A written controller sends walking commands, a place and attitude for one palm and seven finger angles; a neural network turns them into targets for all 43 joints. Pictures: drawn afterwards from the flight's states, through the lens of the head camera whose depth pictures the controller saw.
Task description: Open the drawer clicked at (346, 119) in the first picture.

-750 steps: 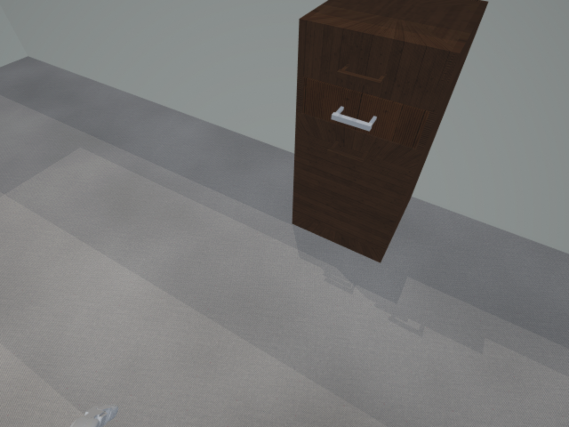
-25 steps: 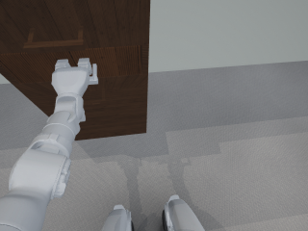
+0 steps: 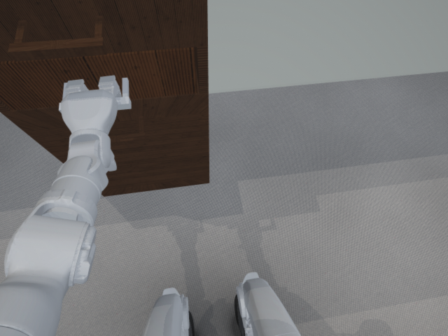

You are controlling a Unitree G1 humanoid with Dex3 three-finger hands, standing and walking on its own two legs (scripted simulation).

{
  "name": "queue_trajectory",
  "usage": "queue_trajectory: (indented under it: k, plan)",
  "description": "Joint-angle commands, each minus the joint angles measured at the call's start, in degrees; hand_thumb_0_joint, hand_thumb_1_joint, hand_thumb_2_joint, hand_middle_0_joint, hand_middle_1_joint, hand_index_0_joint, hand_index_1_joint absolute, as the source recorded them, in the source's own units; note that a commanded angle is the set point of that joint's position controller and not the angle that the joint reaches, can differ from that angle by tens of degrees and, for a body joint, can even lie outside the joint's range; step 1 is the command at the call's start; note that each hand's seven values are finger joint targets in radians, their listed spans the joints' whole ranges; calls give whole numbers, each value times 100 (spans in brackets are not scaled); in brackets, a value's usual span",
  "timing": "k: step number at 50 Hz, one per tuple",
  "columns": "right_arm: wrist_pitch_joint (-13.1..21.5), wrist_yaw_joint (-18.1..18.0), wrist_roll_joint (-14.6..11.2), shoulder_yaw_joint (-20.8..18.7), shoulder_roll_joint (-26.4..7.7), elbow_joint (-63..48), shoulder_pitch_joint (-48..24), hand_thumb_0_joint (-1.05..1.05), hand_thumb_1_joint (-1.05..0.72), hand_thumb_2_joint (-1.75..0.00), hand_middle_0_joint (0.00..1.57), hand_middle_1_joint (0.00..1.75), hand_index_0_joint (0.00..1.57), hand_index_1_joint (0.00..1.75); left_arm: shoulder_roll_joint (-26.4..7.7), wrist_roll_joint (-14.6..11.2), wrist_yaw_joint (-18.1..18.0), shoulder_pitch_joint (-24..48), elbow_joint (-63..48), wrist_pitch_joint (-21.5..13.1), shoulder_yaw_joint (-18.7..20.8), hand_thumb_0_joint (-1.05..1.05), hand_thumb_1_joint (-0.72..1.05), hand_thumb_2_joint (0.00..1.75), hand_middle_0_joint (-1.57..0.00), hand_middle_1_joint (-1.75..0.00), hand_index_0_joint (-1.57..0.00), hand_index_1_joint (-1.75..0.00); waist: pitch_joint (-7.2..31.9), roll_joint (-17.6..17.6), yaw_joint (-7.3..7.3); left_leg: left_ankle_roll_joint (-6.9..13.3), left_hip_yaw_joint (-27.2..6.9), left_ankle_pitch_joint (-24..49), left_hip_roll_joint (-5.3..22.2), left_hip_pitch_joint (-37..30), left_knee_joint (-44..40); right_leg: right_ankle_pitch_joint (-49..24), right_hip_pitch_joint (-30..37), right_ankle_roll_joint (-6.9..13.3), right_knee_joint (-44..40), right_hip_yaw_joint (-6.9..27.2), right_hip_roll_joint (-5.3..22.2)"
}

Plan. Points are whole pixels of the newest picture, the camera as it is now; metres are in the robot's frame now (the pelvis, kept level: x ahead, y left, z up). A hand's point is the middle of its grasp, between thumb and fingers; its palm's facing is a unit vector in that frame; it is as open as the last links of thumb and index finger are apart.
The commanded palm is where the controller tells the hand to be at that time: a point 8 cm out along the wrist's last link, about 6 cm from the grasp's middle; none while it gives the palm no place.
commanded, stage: lower the fingers behind the handle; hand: left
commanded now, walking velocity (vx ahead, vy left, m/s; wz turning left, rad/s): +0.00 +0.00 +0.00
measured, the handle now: (96, 96) +0.57 +0.19 +0.00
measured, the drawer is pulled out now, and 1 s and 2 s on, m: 0.00 0.00 0.06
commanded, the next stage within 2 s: close the thumb around the handle in 0.16 s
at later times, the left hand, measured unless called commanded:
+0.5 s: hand (100, 125) +0.52 +0.19 -0.03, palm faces -0.04 -0.02 -1.00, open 12.2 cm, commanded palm +0.50 +0.17 +0.02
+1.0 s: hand (104, 127) +0.51 +0.18 -0.03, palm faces -0.04 +0.00 -1.00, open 5.2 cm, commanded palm +0.49 +0.17 +0.02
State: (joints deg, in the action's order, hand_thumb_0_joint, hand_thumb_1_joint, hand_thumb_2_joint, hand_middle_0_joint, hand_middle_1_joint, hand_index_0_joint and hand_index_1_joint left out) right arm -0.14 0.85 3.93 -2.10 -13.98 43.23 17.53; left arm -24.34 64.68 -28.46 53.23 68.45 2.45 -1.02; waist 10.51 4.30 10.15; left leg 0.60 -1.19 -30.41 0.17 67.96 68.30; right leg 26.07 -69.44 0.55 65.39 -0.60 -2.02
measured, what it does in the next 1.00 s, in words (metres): stands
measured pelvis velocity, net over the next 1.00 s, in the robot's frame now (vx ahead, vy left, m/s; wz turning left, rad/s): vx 0.01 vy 0.01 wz -0.01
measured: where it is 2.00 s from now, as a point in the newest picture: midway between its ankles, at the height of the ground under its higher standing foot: outside the picture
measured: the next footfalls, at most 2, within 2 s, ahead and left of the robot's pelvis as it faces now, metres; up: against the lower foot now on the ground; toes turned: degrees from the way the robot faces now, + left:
none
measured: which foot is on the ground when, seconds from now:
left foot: down 0.00-1.00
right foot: down 0.00-1.00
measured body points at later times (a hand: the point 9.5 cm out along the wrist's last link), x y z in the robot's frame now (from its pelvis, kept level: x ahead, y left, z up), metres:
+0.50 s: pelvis +0.00 +0.01 +0.00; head +0.16 +0.01 +0.42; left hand +0.52 +0.19 +0.02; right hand +0.00 -0.26 -0.13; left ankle +0.00 +0.11 -0.63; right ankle +0.03 -0.11 -0.63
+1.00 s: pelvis +0.01 +0.01 +0.01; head +0.16 +0.00 +0.43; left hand +0.51 +0.17 +0.03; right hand +0.00 -0.26 -0.13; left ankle +0.00 +0.11 -0.63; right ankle +0.03 -0.11 -0.63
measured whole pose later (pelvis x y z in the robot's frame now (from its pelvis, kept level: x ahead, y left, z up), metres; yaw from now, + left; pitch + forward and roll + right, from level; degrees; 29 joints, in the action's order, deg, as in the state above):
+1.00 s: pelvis +0.01 +0.01 +0.01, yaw +0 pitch +29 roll -2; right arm -1.1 1.4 4.1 -2.7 -13.7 43.4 17.8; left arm -22.3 65.0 -29.7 51.4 67.1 3.6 -2.5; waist 10.5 4.5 9.7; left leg 1.1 -1.0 -30.7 0.1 66.0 67.3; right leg 26.0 -67.3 0.0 63.8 -0.3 -2.0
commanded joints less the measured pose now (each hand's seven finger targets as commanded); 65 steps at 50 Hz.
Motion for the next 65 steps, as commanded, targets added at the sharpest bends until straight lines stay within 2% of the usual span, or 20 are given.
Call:
queue_trajectory:
  k: [1, 5, 7, 13, 18, 21, 24, 28, 29, 30, 34, 35, 38, 44, 46, 50, 54, 58, 59, 65]
  plan:
    - [70, -64, -21, -325, -935, -183, 1114, 0, -90, -90, 20, 30, 20, 30, -1139, -18, -203, 2404, -1085, -2, 59, 0, -50, 30, -30, -120, -30, -120, 3169, 229, 166, 189, 32, 2158, -109, -1752, -634, -2043, 2176, 92, -754, -34, -39]
    - [84, -74, -31, -356, -935, -159, 1154, 0, -90, -90, 20, 30, 20, 30, -947, -42, -142, 2525, -1130, -41, -72, 0, -50, 30, -30, -120, -30, -120, 3101, 180, 261, 174, -38, 2214, -79, -1981, -645, -1926, 1936, 99, -781, -80, -66]
    - [88, -80, -35, -347, -962, -128, 1182, 0, -90, -90, 20, 30, 20, 30, -1068, -68, -127, 2563, -1118, -81, 4, 0, -50, 30, -30, -120, -30, -120, 3013, 142, 261, 181, -52, 2164, -70, -1909, -652, -1881, 1922, 98, -779, -90, -63]
    - [71, -64, -7, -337, -961, -134, 1155, 0, -90, -90, 20, 30, 20, 30, -1090, -11, -178, 2322, -1050, -131, 67, 0, -50, 30, -30, -120, -30, -120, 3016, 331, 154, 157, -42, 2323, -77, -1948, -626, -1930, 1842, 125, -732, -103, -64]
    - [47, -49, -6, -313, -975, -156, 1136, 0, -90, -90, 20, 30, 20, 30, -1146, 42, -291, 2423, -984, -44, 83, 0, -22, 42, -32, -123, -32, -123, 2896, 308, 172, 147, -68, 2227, -67, -1851, -652, -1791, 1761, 133, -702, -136, -71]
    - [16, -54, 3, -317, -998, -177, 1132, 0, -90, -90, 20, 30, 20, 30, -1362, 3, -303, 2353, -1047, -3, 254, 0, -5, 49, -33, -125, -33, -125, 3152, 245, 137, 153, -59, 2411, -65, -1949, -631, -2024, 1964, 116, -681, -108, -69]
    - [9, -19, -10, -353, -968, -169, 1156, 0, -90, -90, 20, 30, 20, 30, -997, -5, -271, 2327, -1140, 39, 20, 0, 12, 56, -34, -127, -34, -127, 3252, 506, 127, 99, -103, 2709, -34, -2272, -648, -2078, 1826, 135, -684, -166, -82]
    - [-2, -32, -22, -371, -970, -131, 1191, 0, -90, -90, 20, 30, 20, 30, -827, -58, -212, 2394, -1122, 55, -98, 0, 34, 66, -36, -129, -36, -129, 3088, 312, 236, 106, -149, 2668, 7, -2376, -685, -1955, 1716, 115, -770, -194, -96]
    - [-8, -45, -25, -374, -989, -116, 1222, 0, -90, -90, 20, 30, 20, 30, -962, -68, -197, 2378, -1072, 58, 5, 0, 40, 68, -36, -130, -36, -130, 3071, 155, 241, 116, -153, 2603, -1, -2298, -690, -1971, 1792, 108, -773, -177, -93]
    - [-8, -56, -18, -361, -989, -115, 1211, 0, -90, -90, 20, 30, 20, 30, -952, -82, -182, 2518, -1155, 33, -31, 0, 45, 71, -37, -130, -37, -130, 3119, 228, 261, 106, -180, 2632, -1, -2344, -699, -1970, 1752, 115, -748, -174, -93]
    - [2, -52, -7, -365, -962, -111, 1214, 0, -90, -90, 20, 30, 20, 30, -829, -24, -190, 2363, -1155, -22, -83, 0, 68, 80, -38, -133, -38, -133, 3081, 414, 175, 74, -197, 2804, 10, -2469, -719, -1957, 1646, 140, -735, -208, -93]
    - [0, -44, 5, -374, -952, -85, 1223, 0, -90, -90, 20, 30, 20, 30, -764, -29, -202, 2405, -1109, -18, -110, 0, 73, 83, -39, -133, -39, -133, 3020, 347, 231, 80, -185, 2905, 15, -2502, -690, -2033, 1622, 130, -742, -205, -104]
    - [-25, -26, 20, -358, -945, -131, 1175, 0, -90, -90, 20, 30, 20, 30, -893, -19, -263, 2196, -1177, -48, 46, 0, 90, 90, -40, -135, -40, -135, 3113, 378, 91, 79, -138, 2920, -4, -2421, -684, -2116, 1796, 142, -716, -187, -97]
    - [-57, -10, 18, -356, -942, -143, 1109, 0, -90, -90, 20, 30, 20, 30, -933, 74, -450, 2208, -1203, 65, 88, 0, 90, 90, -40, -135, -40, -135, 2991, 277, 80, 86, -102, 2706, -7, -2237, -737, -2080, 1880, 141, -735, -167, -83]
    - [-47, -16, 19, -387, -929, -151, 1103, 0, -90, -90, 20, 30, 20, 30, -772, 74, -478, 2279, -1303, 84, -19, 0, 90, 90, -40, -135, -40, -135, 3098, 317, 130, 74, -127, 2850, 8, -2444, -742, -2126, 1854, 131, -759, -173, -85]
    - [-44, -21, 11, -391, -910, -143, 1098, 0, -90, -90, 20, 30, 20, 30, -816, -47, -397, 2348, -1394, 114, 3, 0, 90, 90, -40, -135, -40, -135, 3272, 286, 139, 93, -75, 2761, -23, -2453, -757, -2258, 2107, 120, -804, -128, -78]
    - [-42, -31, -4, -371, -920, -156, 1073, 0, -90, -90, 20, 30, 20, 30, -899, -87, -310, 1949, -1218, 76, 89, 0, 90, 90, -40, -135, -40, -135, 3220, 184, 26, 120, -26, 2607, -57, -2269, -798, -2262, 2287, 121, -839, -90, -72]
    - [-24, -22, -6, -389, -876, -215, 1010, 0, -90, -90, 20, 30, 20, 30, -594, -96, -271, 1459, -1291, -34, -39, 0, 90, 90, -40, -135, -40, -135, 3115, 169, -71, 124, 34, 2711, -48, -2320, -819, -2391, 2336, 122, -878, -85, -73]
    - [-34, -20, -18, -388, -877, -215, 1026, 0, -90, -90, 20, 30, 20, 30, -660, -110, -273, 1357, -1334, -48, 29, 0, 90, 90, -40, -135, -40, -135, 3099, 72, -107, 124, 38, 2727, -44, -2298, -843, -2468, 2437, 122, -878, -73, -75]
    - [-72, 34, -20, -455, -810, -316, 947, 0, -90, -90, 20, 30, 20, 30, -308, -128, -328, 518, -1733, -124, -44, 0, 90, 90, -40, -135, -40, -135, 3287, 77, -315, 100, 88, 3272, -39, -2609, -899, -2950, 2733, 133, -899, -74, -77]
